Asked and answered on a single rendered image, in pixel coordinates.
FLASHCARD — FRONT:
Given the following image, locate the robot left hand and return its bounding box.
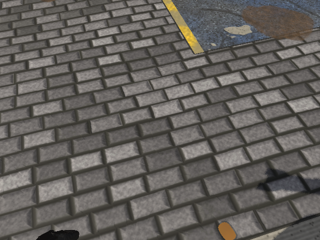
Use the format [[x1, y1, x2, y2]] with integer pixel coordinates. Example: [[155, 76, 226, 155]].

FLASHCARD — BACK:
[[36, 230, 79, 240]]

